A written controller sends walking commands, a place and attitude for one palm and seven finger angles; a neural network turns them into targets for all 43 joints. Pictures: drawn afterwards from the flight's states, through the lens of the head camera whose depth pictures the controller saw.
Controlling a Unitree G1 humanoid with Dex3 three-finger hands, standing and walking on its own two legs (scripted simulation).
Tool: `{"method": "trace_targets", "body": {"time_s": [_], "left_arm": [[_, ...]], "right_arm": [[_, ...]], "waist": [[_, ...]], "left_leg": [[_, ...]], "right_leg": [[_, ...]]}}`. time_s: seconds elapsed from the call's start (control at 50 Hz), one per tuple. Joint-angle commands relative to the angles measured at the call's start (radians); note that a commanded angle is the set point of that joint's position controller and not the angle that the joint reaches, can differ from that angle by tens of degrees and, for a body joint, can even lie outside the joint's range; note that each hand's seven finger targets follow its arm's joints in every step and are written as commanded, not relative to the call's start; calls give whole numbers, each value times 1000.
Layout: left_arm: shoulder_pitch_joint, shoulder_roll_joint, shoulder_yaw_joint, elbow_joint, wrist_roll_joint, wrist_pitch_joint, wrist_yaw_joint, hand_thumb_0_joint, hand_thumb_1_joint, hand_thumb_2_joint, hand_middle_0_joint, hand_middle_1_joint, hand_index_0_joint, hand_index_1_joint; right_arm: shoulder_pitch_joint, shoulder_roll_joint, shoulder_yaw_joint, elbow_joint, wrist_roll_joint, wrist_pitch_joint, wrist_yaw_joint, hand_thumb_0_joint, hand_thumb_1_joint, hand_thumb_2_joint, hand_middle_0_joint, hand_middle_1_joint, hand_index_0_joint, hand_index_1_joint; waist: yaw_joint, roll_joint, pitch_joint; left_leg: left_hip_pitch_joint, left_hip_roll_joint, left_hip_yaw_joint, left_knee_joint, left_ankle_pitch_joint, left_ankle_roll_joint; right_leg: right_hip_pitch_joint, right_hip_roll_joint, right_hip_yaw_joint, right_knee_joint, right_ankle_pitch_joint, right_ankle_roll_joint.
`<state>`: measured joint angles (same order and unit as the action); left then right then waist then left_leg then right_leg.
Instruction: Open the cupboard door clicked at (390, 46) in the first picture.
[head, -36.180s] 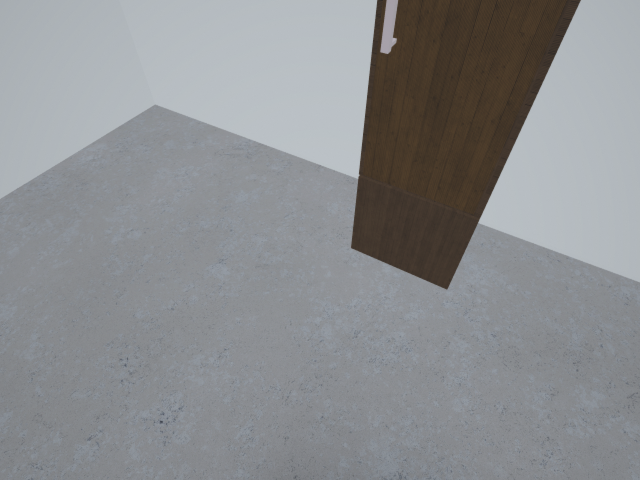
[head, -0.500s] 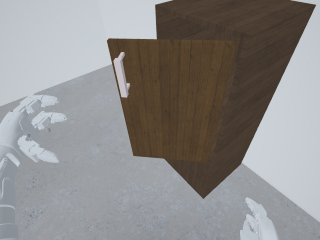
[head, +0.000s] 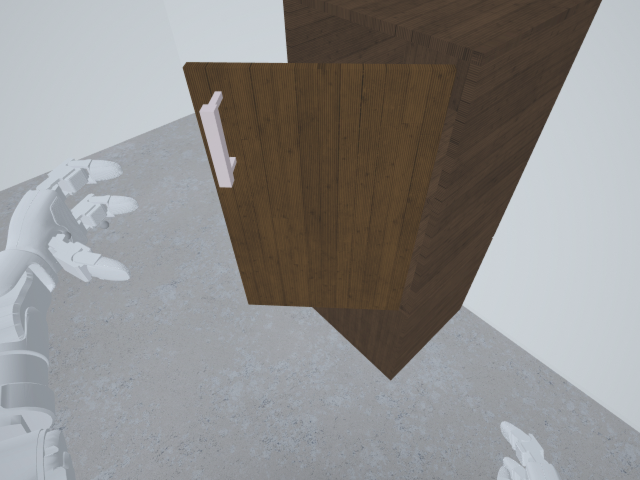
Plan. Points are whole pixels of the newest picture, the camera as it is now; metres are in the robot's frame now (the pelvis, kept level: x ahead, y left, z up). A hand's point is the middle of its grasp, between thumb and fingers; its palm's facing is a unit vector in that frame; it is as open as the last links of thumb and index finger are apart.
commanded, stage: move the hooked fingers beside the handle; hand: left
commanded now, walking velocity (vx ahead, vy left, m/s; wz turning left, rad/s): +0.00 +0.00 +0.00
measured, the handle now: (221, 140) +0.55 +0.17 +0.15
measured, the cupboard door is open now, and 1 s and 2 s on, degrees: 44 44 44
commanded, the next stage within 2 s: slide the fingers in behind the handle in 1.86 s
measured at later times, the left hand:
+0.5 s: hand (136, 193) +0.41 +0.25 +0.16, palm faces +0.01 -1.00 -0.01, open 14.0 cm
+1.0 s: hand (170, 162) +0.48 +0.23 +0.16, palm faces +0.00 -1.00 +0.00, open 14.0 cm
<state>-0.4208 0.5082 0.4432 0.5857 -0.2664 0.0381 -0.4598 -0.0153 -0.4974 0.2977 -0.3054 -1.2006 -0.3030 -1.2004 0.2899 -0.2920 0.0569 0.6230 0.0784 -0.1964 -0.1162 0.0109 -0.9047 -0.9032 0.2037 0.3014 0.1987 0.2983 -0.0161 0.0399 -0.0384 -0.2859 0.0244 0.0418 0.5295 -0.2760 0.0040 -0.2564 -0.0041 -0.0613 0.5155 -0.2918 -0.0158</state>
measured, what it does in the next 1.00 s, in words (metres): stands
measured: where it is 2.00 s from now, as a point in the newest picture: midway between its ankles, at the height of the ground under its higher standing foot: outside the picture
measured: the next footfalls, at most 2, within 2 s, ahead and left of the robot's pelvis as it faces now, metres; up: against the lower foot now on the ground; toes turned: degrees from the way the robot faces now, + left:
none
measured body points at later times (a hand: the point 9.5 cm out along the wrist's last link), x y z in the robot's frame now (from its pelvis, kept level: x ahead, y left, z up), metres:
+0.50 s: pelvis +0.00 +0.01 +0.00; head +0.02 +0.01 +0.45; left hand +0.41 +0.30 +0.17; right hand +0.12 -0.24 -0.10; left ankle +0.00 +0.12 -0.74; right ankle -0.01 -0.11 -0.74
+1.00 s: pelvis +0.01 +0.01 -0.01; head +0.05 +0.01 +0.44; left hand +0.47 +0.28 +0.17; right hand +0.02 -0.27 -0.12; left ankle +0.00 +0.12 -0.74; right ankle -0.01 -0.11 -0.74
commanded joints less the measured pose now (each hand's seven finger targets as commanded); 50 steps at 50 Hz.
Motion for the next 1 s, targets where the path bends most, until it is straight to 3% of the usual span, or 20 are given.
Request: {"method": "trace_targets", "body": {"time_s": [0.0, 0.06, 0.1, 0.16, 0.2, 0.24, 0.3, 0.38, 0.4, 0.46, 0.5, 0.58, 0.6, 0.66, 0.7, 0.78, 0.86, 0.9, 0.94, 0.98], "left_arm": [[-395, 305, 66, -237, -25, -94, 6, 0, -500, 300, -300, -1200, -300, -1200], [-442, 256, 24, -254, -20, -99, 13, 0, -500, 300, -300, -1200, -300, -1200], [-407, 277, 47, -211, -22, -91, 24, 0, -500, 300, -300, -1200, -300, -1200], [-482, 236, -2, -204, -7, -83, 36, 0, -500, 300, -300, -1200, -300, -1200], [-483, 264, 12, -175, 5, -84, 53, 0, -500, 300, -300, -1200, -300, -1200], [-551, 235, -15, -181, 10, -93, 65, 0, -500, 300, -300, -1200, -300, -1200], [-557, 274, 15, -110, 19, -107, 80, 0, -500, 300, -300, -1200, -300, -1200], [-638, 240, -25, -53, 37, -125, 86, 0, -500, 300, -300, -1200, -300, -1200], [-635, 268, -6, -20, 40, -128, 89, 0, -500, 300, -300, -1200, -300, -1200], [-674, 226, -42, 28, 41, -138, 85, 0, -500, 300, -300, -1200, -300, -1200], [-713, 264, -24, 77, 46, -152, 90, 0, -500, 300, -300, -1200, -300, -1200], [-824, 248, -55, 96, 63, -189, 96, 0, -500, 300, -300, -1200, -300, -1200], [-815, 248, -56, 111, 61, -198, 101, 0, -500, 300, -300, -1200, -300, -1200], [-834, 235, -53, 142, 59, -215, 107, 0, -500, 300, -300, -1200, -300, -1200], [-842, 282, -27, 230, 65, -215, 113, 0, -500, 300, -300, -1200, -300, -1200], [-904, 325, -10, 241, 96, -246, 123, 0, -500, 300, -300, -1200, -300, -1200], [-925, 327, -7, 275, 96, -273, 117, 0, -500, 300, -300, -1200, -300, -1200], [-925, 371, 17, 304, 96, -280, 112, 0, -500, 300, -300, -1200, -300, -1200], [-945, 357, 3, 302, 104, -280, 102, 0, -500, 300, -300, -1200, -300, -1200], [-939, 352, -3, 352, 107, -271, 98, 0, -500, 300, -300, -1200, -300, -1200]], "right_arm": [[-59, -129, -54, -145, 0, -43, -3, 0, -900, -900, 200, 300, 200, 300], [-47, -126, -58, -135, -1, -43, -4, 0, -900, -900, 200, 300, 200, 300], [-31, -135, -63, -123, -2, -39, -5, 0, -900, -900, 200, 300, 200, 300], [-32, -131, -61, -116, -2, -32, -3, 0, -900, -900, 200, 300, 200, 300], [-21, -137, -62, -106, -3, -24, -3, 0, -900, -900, 200, 300, 200, 300], [-23, -132, -60, -105, -5, -20, -1, 0, -900, -900, 200, 300, 200, 300], [-6, -139, -61, -94, -9, -10, -2, 0, -900, -900, 200, 300, 200, 300], [8, -137, -60, -86, -12, 0, 2, 0, -900, -900, 200, 300, 200, 300], [23, -141, -62, -79, -14, 7, 4, 0, -900, -900, 200, 300, 200, 300], [28, -141, -62, -80, -13, 18, 8, 0, -900, -900, 200, 300, 200, 300], [47, -150, -65, -64, -15, 30, 8, 0, -900, -900, 200, 300, 200, 300], [68, -149, -68, -53, -18, 36, 11, 0, -900, -900, 200, 300, 200, 300], [81, -152, -72, -48, -19, 42, 12, 0, -900, -900, 200, 300, 200, 300], [93, -153, -74, -38, -22, 45, 17, 0, -900, -900, 200, 300, 200, 300], [117, -164, -75, -20, -25, 60, 15, 0, -900, -900, 200, 300, 200, 300], [137, -165, -78, -20, -29, 71, 22, 0, -900, -900, 200, 300, 200, 300], [157, -166, -83, -20, -31, 86, 27, 0, -900, -900, 200, 300, 200, 300], [174, -173, -85, -15, -32, 99, 24, 0, -900, -900, 200, 300, 200, 300], [177, -170, -84, -17, -33, 103, 28, 0, -900, -900, 200, 300, 200, 300], [187, -172, -85, -13, -32, 112, 26, 0, -900, -900, 200, 300, 200, 300]], "waist": [[11, 12, -255], [-1, 71, -269], [3, -16, -256], [-8, 48, -247], [-8, 16, -241], [-19, 51, -251], [-14, -9, -262], [-26, 58, -289], [-26, 10, -288], [-36, 17, -278], [-46, -34, -260], [-60, 65, -298], [-65, 7, -309], [-61, 46, -334], [-71, -33, -296], [-70, 44, -330], [-83, 13, -358], [-84, -1, -364], [-86, 51, -378], [-98, 27, -341]], "left_leg": [[143, -26, -48, -34, 271, 39], [182, -26, -56, -34, 296, 34], [167, -21, -59, -33, 299, 38], [171, -24, -62, -38, 291, 33], [164, -19, -65, -40, 274, 33], [176, -21, -70, -43, 274, 31], [160, -16, -69, -41, 267, 33], [180, -18, -73, -30, 303, 26], [172, -14, -72, -27, 313, 28], [156, -16, -72, -25, 309, 26], [131, -14, -66, -20, 287, 32], [162, -15, -79, -12, 285, 22], [162, -9, -76, -5, 298, 27], [174, -12, -81, 0, 323, 22], [111, -12, -73, 0, 288, 30], [104, -17, -71, 8, 289, 27], [99, -16, -61, 21, 304, 34], [81, -14, -54, 25, 316, 38], [88, -20, -49, 31, 322, 36], [60, -18, -44, 35, 300, 39]], "right_leg": [[45, 1, 28, -50, 340, -6], [11, 8, 19, -47, 336, -9], [19, 8, 15, -52, 338, -9], [-10, 8, 15, -50, 321, -11], [-10, 7, 13, -56, 293, -13], [-23, 9, 14, -54, 289, -14], [-10, 8, 15, -53, 282, -13], [-31, 8, 17, -42, 303, -16], [-20, 7, 16, -41, 316, -16], [-38, 9, 15, -36, 316, -14], [-40, 8, 17, -39, 312, -12], [-80, 10, 20, -29, 282, -16], [-70, 10, 18, -28, 293, -13], [-77, 14, 20, -21, 309, -13], [-67, 12, 19, -23, 303, -10], [-75, 12, 28, -9, 311, -10], [-64, 19, 33, -6, 343, -4], [-48, 18, 35, -1, 363, -4], [-59, 20, 41, 2, 377, -2], [-81, 22, 41, -4, 367, 1]]}}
